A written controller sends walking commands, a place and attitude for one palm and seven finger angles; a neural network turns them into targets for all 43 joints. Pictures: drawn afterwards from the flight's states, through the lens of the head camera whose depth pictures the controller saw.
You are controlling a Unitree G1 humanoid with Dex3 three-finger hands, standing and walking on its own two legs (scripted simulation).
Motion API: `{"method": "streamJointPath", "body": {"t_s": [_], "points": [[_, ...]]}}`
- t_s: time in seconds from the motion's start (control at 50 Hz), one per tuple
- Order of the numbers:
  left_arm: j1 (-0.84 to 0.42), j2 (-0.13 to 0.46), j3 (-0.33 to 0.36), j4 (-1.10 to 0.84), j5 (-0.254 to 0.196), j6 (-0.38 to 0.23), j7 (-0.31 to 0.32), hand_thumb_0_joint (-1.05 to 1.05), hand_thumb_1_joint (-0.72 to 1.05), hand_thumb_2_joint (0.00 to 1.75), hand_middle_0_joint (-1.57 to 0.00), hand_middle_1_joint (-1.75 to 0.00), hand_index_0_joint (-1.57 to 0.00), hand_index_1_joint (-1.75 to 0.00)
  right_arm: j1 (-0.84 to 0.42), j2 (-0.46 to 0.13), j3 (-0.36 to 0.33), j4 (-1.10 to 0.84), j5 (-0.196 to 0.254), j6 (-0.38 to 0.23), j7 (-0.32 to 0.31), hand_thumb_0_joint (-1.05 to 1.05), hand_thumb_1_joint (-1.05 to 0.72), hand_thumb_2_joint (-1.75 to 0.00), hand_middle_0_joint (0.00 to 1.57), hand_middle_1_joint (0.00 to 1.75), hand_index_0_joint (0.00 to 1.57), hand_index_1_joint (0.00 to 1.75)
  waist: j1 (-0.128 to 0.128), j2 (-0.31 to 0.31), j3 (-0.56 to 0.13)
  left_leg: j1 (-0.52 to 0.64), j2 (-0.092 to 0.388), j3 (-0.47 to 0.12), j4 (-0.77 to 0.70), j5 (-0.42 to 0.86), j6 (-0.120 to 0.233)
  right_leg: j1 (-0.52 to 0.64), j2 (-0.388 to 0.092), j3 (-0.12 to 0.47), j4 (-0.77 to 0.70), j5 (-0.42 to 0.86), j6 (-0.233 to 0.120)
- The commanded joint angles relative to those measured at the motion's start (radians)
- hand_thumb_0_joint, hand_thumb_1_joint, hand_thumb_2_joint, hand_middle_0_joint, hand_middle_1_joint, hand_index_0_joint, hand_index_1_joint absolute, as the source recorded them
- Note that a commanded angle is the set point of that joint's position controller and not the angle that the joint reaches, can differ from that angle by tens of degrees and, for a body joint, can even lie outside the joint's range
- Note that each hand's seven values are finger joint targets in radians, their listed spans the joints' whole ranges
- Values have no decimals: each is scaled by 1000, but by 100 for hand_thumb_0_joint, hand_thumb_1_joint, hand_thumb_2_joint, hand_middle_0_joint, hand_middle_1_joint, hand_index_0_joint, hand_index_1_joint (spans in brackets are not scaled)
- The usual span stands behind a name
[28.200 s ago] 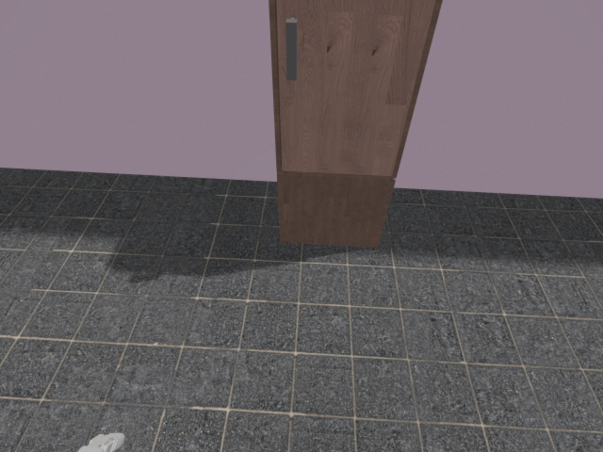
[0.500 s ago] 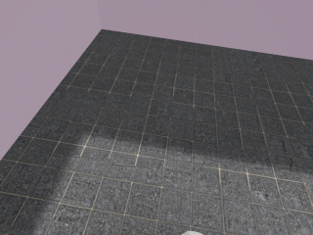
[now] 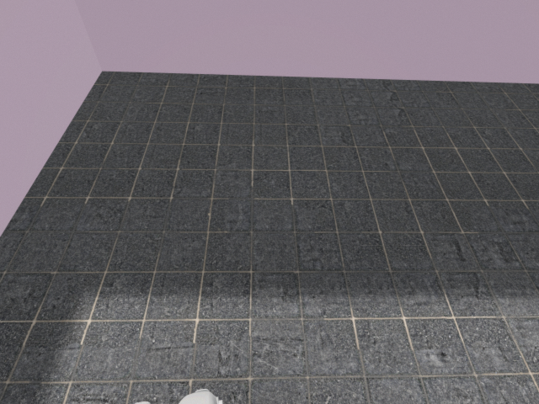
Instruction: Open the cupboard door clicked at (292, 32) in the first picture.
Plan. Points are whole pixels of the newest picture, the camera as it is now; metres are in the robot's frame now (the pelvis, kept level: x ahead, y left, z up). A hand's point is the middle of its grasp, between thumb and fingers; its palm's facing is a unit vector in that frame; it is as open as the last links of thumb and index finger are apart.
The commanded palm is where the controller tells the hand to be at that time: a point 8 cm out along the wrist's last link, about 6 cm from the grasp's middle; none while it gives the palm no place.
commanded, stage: turn to face it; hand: left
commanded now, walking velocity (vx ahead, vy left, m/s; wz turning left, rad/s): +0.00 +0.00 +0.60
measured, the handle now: out of the picture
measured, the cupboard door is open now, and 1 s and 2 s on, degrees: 47 47 47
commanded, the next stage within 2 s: none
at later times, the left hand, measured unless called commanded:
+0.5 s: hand out of the picture +0.11 +0.21 -0.17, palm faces +0.31 -0.90 -0.30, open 7.4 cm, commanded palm none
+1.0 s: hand out of the picture +0.05 +0.17 -0.17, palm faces +0.61 -0.74 -0.29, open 7.4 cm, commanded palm none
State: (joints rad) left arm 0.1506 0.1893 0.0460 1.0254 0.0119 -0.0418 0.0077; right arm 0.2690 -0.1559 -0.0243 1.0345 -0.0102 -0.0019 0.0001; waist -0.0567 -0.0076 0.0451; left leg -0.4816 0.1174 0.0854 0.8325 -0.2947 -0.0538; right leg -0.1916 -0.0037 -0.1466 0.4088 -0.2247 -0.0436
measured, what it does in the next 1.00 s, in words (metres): walks ahead, turning left: left foot, then right foot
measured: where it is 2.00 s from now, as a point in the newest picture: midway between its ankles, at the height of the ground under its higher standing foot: outside the picture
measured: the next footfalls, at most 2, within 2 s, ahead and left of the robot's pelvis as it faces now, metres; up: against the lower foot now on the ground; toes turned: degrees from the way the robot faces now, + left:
left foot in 0.10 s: +0.14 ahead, +0.13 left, +0.00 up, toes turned +12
right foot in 0.48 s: +0.17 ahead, -0.15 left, +0.00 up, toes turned +15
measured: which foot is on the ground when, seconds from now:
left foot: up 0.00-0.08, down 0.10-0.46, up 0.48-0.74, down 0.76-1.00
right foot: down 0.00-0.10, up 0.12-0.46, down 0.48-0.76, up 0.78-1.00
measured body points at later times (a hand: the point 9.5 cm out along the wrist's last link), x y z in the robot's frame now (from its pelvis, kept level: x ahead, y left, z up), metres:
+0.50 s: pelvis +0.08 -0.03 -0.02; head +0.12 -0.03 +0.43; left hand +0.10 +0.25 -0.14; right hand +0.22 -0.26 -0.17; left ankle +0.09 +0.12 -0.73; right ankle +0.13 -0.16 -0.75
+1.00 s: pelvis +0.11 -0.06 -0.01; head +0.16 -0.04 +0.43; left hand +0.02 +0.21 -0.15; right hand +0.35 -0.20 -0.16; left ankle +0.04 +0.08 -0.74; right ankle +0.19 -0.17 -0.72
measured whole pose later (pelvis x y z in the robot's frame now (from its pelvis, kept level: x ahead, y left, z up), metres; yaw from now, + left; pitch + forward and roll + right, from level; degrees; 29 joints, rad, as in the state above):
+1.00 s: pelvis +0.11 -0.06 -0.01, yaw +38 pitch +1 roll +0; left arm 0.16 0.25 0.06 0.88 0.01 0.04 0.00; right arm 0.14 -0.24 -0.05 0.89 -0.02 0.06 0.01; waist 0.01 0.02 0.10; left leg -0.34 0.02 -0.08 0.59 -0.26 -0.04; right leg -0.38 -0.05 -0.04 0.77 -0.43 0.08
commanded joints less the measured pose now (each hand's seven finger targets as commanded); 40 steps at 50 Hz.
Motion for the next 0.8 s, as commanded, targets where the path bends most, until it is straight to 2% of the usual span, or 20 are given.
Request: {"method": "streamJointPath", "body": {"t_s": [0.0,0.04,0.06,0.08,0.1,0.12,0.2,0.34,0.4,0.42,0.44,0.46,0.48,0.54,0.64,0.7,0.72,0.74,0.76,0.78], "points": [[45,130,33,-36,-1,-4,7,0,90,90,-20,-30,-20,-30,56,-55,-12,-28,-4,-3,0,0,-90,-90,20,30,20,30,30,-103,-36,104,-17,23,-161,86,-4,26,-279,42,-56,399,-78],[55,123,36,-40,-4,10,10,0,90,90,-20,-30,-20,-30,80,-86,-20,-22,-12,-6,4,0,-90,-90,20,30,20,30,22,-31,-58,215,-23,12,-286,253,12,2,-253,0,72,299,-20],[82,100,35,-48,-4,20,12,0,90,90,-20,-30,-20,-30,116,-147,-32,-24,-17,-11,1,0,-90,-90,20,30,20,30,14,127,-96,286,56,-133,-350,434,62,-57,-192,-27,212,129,30],[111,61,25,-62,-14,29,12,0,90,90,-20,-30,-20,-30,140,-230,-47,-37,-21,-11,-7,0,-90,-90,20,30,20,30,15,348,-105,358,234,-392,-405,683,179,-210,-85,-45,382,-274,94],[79,80,23,-86,-11,40,17,0,90,90,-20,-30,-20,-30,155,-257,-53,-40,-28,-2,-20,0,-90,-90,20,30,20,30,-14,314,-124,327,306,-494,-477,630,261,-217,-38,49,570,-499,95],[35,85,29,-114,-5,46,13,0,90,90,-20,-30,-20,-30,130,-263,-54,-57,-30,3,-26,0,-90,-90,20,30,20,30,-1,223,-86,282,295,-516,-505,458,277,-260,-53,107,661,-443,88],[-25,88,36,-120,0,49,3,0,90,90,-20,-30,-20,-30,76,-218,-49,-78,-21,-13,-38,0,-90,-90,20,30,20,30,22,151,-141,347,188,-379,-458,618,220,-353,-68,162,717,-254,115],[-5,90,34,-148,-3,67,5,0,90,90,-20,-30,-20,-30,-18,-265,-80,-128,-22,15,-22,0,-90,-90,20,30,20,30,29,176,-131,244,123,-373,-488,294,198,-184,-20,120,381,-238,112],[109,120,47,-127,-3,61,8,0,90,90,-20,-30,-20,-30,-113,-268,-92,-163,-12,32,-14,0,-90,-90,20,30,20,30,89,152,-106,64,50,-349,-436,96,143,43,-5,96,96,-71,100],[149,182,61,-124,8,54,16,0,90,90,-20,-30,-20,-30,-135,-221,-90,-184,-3,39,-8,0,-90,-90,20,30,20,30,111,-13,-79,-76,-41,-281,-318,-51,84,137,-130,222,-89,-146,63],[150,284,80,-136,24,49,22,0,90,90,-20,-30,-20,-30,-151,-155,-80,-211,0,40,-1,0,-90,-90,20,30,20,30,125,-317,-46,-198,-179,-86,-46,-230,3,119,-407,525,-237,-266,-44],[101,287,69,-163,15,50,26,0,90,90,-20,-30,-20,-30,-174,-199,-86,-219,-8,40,7,0,-90,-90,20,30,20,30,116,-299,-25,-148,-120,-111,196,-295,17,-36,-497,547,-255,-230,-107],[12,255,60,-189,14,53,25,0,90,90,-20,-30,-20,-30,-141,-187,-91,-220,-9,45,15,0,-90,-90,20,30,20,30,58,-173,-8,-108,-99,-119,278,-238,20,-105,-461,442,-230,-192,-117],[-27,191,44,-197,14,45,23,0,90,90,-20,-30,-20,-30,-126,-171,-81,-185,-10,58,26,0,-90,-90,20,30,20,30,32,-295,-14,-84,-66,-60,312,-167,-7,-63,-321,203,-112,129,-66],[125,245,57,-154,19,35,20,0,90,90,-20,-30,-20,-30,-207,-129,-50,-219,1,34,30,0,-90,-90,20,30,20,30,103,-177,-98,19,-112,39,-118,-165,-10,174,-338,125,76,609,-55],[104,258,62,-155,3,36,10,0,90,90,-20,-30,-20,-30,-112,-176,-57,-200,-2,26,25,0,-90,-90,20,30,20,30,45,-138,-140,252,-126,38,-373,90,14,77,-311,46,235,575,26],[93,224,56,-179,-3,40,7,0,90,90,-20,-30,-20,-30,-38,-255,-76,-186,-9,17,20,0,-90,-90,20,30,20,30,6,8,-202,440,13,-118,-411,340,68,-89,-264,-7,391,348,82],[59,147,34,-221,-7,44,2,0,90,90,-20,-30,-20,-30,38,-365,-107,-179,-13,13,9,0,-90,-90,20,30,20,30,-38,304,-217,579,290,-486,-418,795,229,-380,-122,-13,616,-365,156],[-11,165,31,-242,1,59,10,0,90,90,-20,-30,-20,-30,91,-388,-108,-152,-12,23,0,0,-90,-90,20,30,20,30,-57,234,-218,563,331,-492,-390,905,314,-423,-111,116,735,-448,139],[-28,162,30,-269,2,62,14,0,90,90,-20,-30,-20,-30,66,-384,-102,-167,-17,22,-1,0,-90,-90,20,30,20,30,-40,107,-169,478,327,-442,-399,705,312,-418,-124,135,770,-394,132]]}}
